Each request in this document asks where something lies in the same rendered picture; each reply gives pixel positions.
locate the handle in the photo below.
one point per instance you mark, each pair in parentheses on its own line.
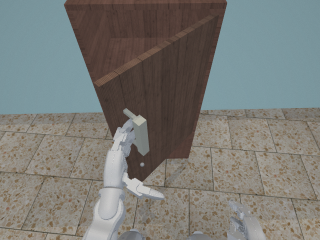
(140,130)

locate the cupboard door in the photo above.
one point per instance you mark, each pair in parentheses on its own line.
(164,86)

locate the left robot forearm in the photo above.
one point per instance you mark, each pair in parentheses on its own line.
(108,214)

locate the robot left hand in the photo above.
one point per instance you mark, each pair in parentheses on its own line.
(115,164)

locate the robot right hand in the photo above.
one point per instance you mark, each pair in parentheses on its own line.
(248,229)

